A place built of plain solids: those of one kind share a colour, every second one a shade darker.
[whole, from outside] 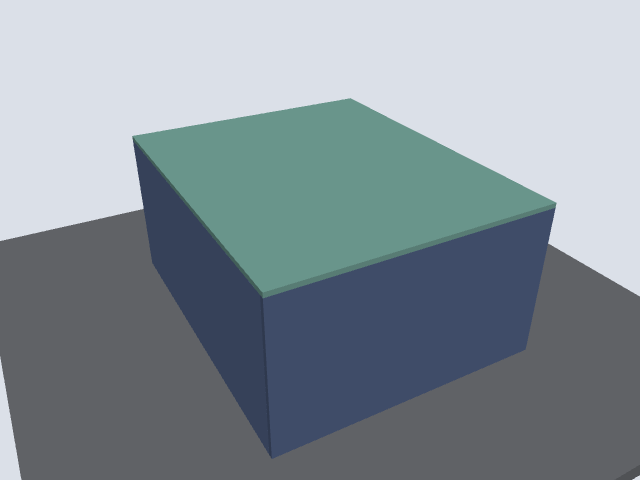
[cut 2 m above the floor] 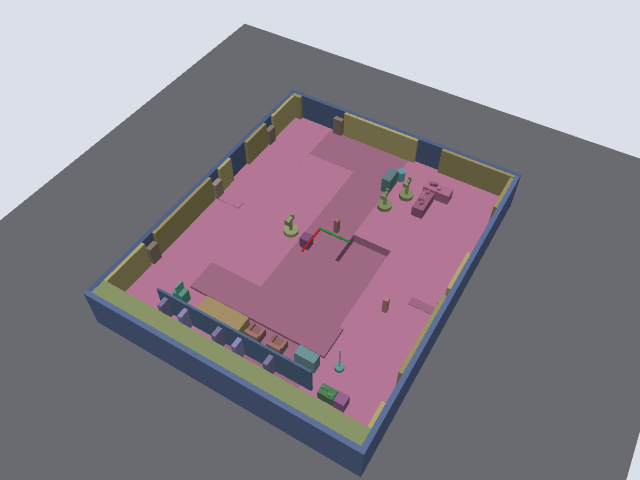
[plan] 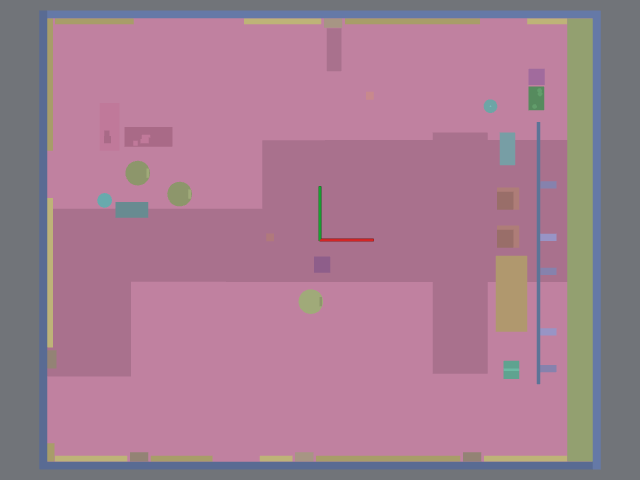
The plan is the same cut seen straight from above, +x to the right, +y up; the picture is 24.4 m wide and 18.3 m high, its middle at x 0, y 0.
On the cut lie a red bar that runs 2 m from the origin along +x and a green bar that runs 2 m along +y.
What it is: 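A television studio; one plain floor, a cyclorama, elevating floor sections, a set, what works the floor and what has gathered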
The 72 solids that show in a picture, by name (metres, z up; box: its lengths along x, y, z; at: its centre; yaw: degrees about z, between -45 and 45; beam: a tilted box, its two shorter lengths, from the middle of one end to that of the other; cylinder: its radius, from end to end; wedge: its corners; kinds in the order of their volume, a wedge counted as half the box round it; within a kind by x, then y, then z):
{
 "floor_1": {"box": [3.21, 3.62, 0.94], "at": [-8.8, -3.4, 0.42]},
 "floor_2": {"box": [8.21, 2.62, 0.94], "at": [-6.3, 2.5, 0.42]},
 "floor_3": {"box": [3.62, 3.62, 0.94], "at": [-5.4, -3.4, 0.42]},
 "floor_4": {"box": [2.42, 2.62, 0.27], "at": [-1.0, 2.5, 0.09]},
 "floor_5": {"box": [0.57, 1.64, 0.044], "at": [-0.56, -7.25, 0.91]},
 "floor_6": {"box": [20.82, 3.26, 0.94], "at": [0.0, -6.83, 0.42]},
 "floor_7": {"box": [20.82, 2.8, 0.94], "at": [0.0, -0.2, 0.42]},
 "floor_8": {"box": [20.82, 4.66, 0.94], "at": [0.0, 6.13, 0.42]},
 "floor_9": {"box": [0.57, 1.64, 0.036], "at": [0.54, 7.25, 0.91]},
 "floor_10": {"box": [14.01, 3.62, 0.94], "at": [3.4, -3.4, 0.42]},
 "floor_11": {"box": [10.21, 2.62, 0.94], "at": [5.3, 2.5, 0.42]},
 "floor_12": {"box": [2.1, 9.2, 0.19], "at": [5.35, -0.5, 0.98]},
 "wall_1": {"box": [0.3, 17.5, 9.99], "at": [-10.55, 0.0, 4.95]},
 "wall_2": {"box": [20.8, 0.3, 9.99], "at": [0.0, -8.6, 4.95]},
 "wall_3": {"box": [20.8, 0.3, 9.99], "at": [0.0, 8.6, 4.95]},
 "wall_4": {"box": [0.3, 17.5, 9.99], "at": [10.55, 0.0, 4.95]},
 "roof_1": {"box": [21.4, 17.5, 0.3], "at": [0.0, 0.0, 10.09]},
 "cove_1": {"box": [0.98, 16.9, 4.7], "at": [9.91, 0.0, 3.24]},
 "drape_1": {"box": [0.22, 5.7, 6.0], "at": [-10.29, -1.25, 3.89]},
 "drape_2": {"box": [0.22, 5.05, 6.0], "at": [-10.29, 5.92, 3.89]},
 "drape_3": {"box": [0.28, 0.7, 6.0], "at": [-10.26, -8.1, 3.89]},
 "drape_4": {"box": [2.75, 0.22, 6.0], "at": [-8.72, -8.34, 3.89]},
 "drape_5": {"box": [3.0, 0.22, 6.0], "at": [-8.6, 8.34, 3.89]},
 "drape_6": {"box": [2.35, 0.22, 6.0], "at": [-5.28, -8.34, 3.89]},
 "drape_7": {"box": [1.25, 0.22, 6.0], "at": [-1.68, -8.34, 3.89]},
 "drape_8": {"box": [2.95, 0.22, 6.0], "at": [-1.43, 8.34, 3.89]},
 "drape_9": {"box": [5.5, 0.22, 6.0], "at": [2.6, -8.34, 3.89]},
 "drape_10": {"box": [5.15, 0.22, 6.0], "at": [3.52, 8.34, 3.89]},
 "drape_11": {"box": [3.17, 0.22, 6.0], "at": [7.83, -8.34, 3.89]},
 "drape_12": {"box": [1.52, 0.22, 6.0], "at": [8.66, 8.34, 3.89]},
 "flat_1": {"box": [0.14, 10.0, 2.8], "at": [8.33, -0.5, 2.29]},
 "desk_1": {"box": [1.2, 2.9, 0.77], "at": [7.3, -2.05, 1.27]},
 "table_1": {"box": [0.21, 0.24, 0.22], "at": [-8.12, 4.06, 1.77]},
 "table_2": {"box": [0.27, 0.28, 0.19], "at": [-8.11, 3.83, 1.75]},
 "table_3": {"box": [0.76, 1.83, 0.77], "at": [-8.02, 4.31, 1.27]},
 "table_4": {"box": [0.26, 0.24, 0.14], "at": [-7.95, 4.41, 1.73]},
 "table_5": {"box": [1.83, 0.76, 0.77], "at": [-6.54, 3.93, 1.27]},
 "rack_1": {"box": [1.25, 0.6, 1.15], "at": [-7.17, 1.15, 1.47]},
 "rack_2": {"box": [0.6, 1.25, 1.08], "at": [7.15, 3.48, 1.43]},
 "wallbox_1": {"box": [0.36, 0.7, 1.35], "at": [-10.22, -4.55, 1.56]},
 "wallbox_2": {"box": [0.7, 0.36, 1.25], "at": [-6.9, -8.27, 1.51]},
 "wallbox_3": {"box": [0.7, 0.36, 1.25], "at": [-0.6, -8.27, 1.51]},
 "wallbox_4": {"box": [0.7, 0.36, 1.4], "at": [0.5, 8.27, 1.59]},
 "wallbox_5": {"box": [0.7, 0.36, 1.35], "at": [5.8, -8.27, 1.56]},
 "brace_1": {"box": [0.62, 0.28, 1.6], "at": [8.71, -4.9, 1.69]},
 "brace_2": {"box": [0.62, 0.28, 1.6], "at": [8.71, -3.5, 1.69]},
 "brace_3": {"box": [0.62, 0.28, 1.6], "at": [8.71, -1.2, 1.69]},
 "brace_4": {"box": [0.62, 0.28, 1.6], "at": [8.71, 0.1, 1.69]},
 "brace_5": {"box": [0.62, 0.28, 1.6], "at": [8.71, 2.1, 1.69]},
 "armchair_1": {"box": [0.85, 0.16, 0.18], "at": [7.17, -0.22, 1.42]},
 "armchair_2": {"box": [0.85, 0.85, 0.44], "at": [7.17, 0.12, 1.11]},
 "armchair_3": {"box": [0.85, 0.16, 0.18], "at": [7.17, 0.47, 1.42]},
 "armchair_4": {"box": [0.85, 0.16, 0.18], "at": [7.17, 1.23, 1.42]},
 "armchair_5": {"box": [0.85, 0.85, 0.44], "at": [7.17, 1.57, 1.11]},
 "armchair_6": {"box": [0.85, 0.16, 0.18], "at": [7.17, 1.92, 1.42]},
 "armchair_7": {"box": [0.22, 0.85, 0.36], "at": [7.49, 0.12, 1.51]},
 "armchair_8": {"box": [0.22, 0.85, 0.36], "at": [7.49, 1.57, 1.51]},
 "pedestal_1": {"cylinder": 0.47, "from": [-6.95, 2.55, 0.89], "to": [-6.95, 2.55, 1.17]},
 "pedestal_2": {"box": [0.71, 0.2, 0.24], "at": [-6.89, 2.55, 2.23]},
 "pedestal_3": {"cylinder": 0.47, "from": [-5.35, 1.75, 0.89], "to": [-5.35, 1.75, 1.17]},
 "pedestal_4": {"box": [0.71, 0.2, 0.24], "at": [-5.29, 1.75, 2.1]},
 "pedestal_5": {"cylinder": 0.47, "from": [-0.35, -2.35, 0.89], "to": [-0.35, -2.35, 1.17]},
 "pedestal_6": {"box": [0.71, 0.2, 0.24], "at": [-0.29, -2.35, 2.09]},
 "case_1": {"box": [0.62, 0.62, 0.85], "at": [0.08, -0.94, 1.31]},
 "case_2": {"box": [0.62, 0.62, 0.76], "at": [8.26, 6.22, 1.27]},
 "monitor_1": {"box": [0.6, 0.7, 0.9], "at": [7.3, -4.95, 1.34]},
 "monitor_2": {"box": [0.6, 0.1, 0.63], "at": [7.3, -4.95, 2.1]},
 "paintkit_1": {"box": [0.6, 0.9, 0.66], "at": [8.25, 5.4, 1.22]},
 "post_1": {"box": [0.3, 0.3, 1.07], "at": [-1.9, 0.1, 1.43]},
 "post_2": {"box": [0.3, 0.3, 1.15], "at": [1.9, 5.5, 1.47]},
 "bin_1": {"cylinder": 0.28, "from": [-8.21, 1.51, 0.89], "to": [-8.21, 1.51, 1.68]},
 "stand_1": {"cylinder": 0.26, "from": [6.5, 5.1, 0.89], "to": [6.5, 5.1, 1.15]}
}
